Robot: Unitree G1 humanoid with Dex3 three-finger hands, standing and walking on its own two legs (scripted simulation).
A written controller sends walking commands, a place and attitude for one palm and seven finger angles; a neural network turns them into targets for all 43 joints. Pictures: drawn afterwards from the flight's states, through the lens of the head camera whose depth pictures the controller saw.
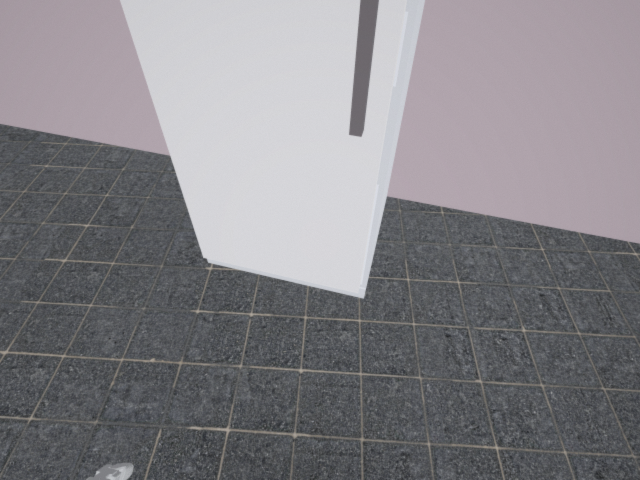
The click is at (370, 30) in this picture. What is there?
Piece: fridge door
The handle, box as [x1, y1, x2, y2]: [349, 0, 378, 136]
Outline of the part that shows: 378,0 360,0 349,134 361,136 364,123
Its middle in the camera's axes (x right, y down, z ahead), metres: +0.09 -0.36 +0.74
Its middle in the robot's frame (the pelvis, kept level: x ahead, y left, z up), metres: +0.82 -0.04 +0.17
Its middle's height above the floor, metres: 0.94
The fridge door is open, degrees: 0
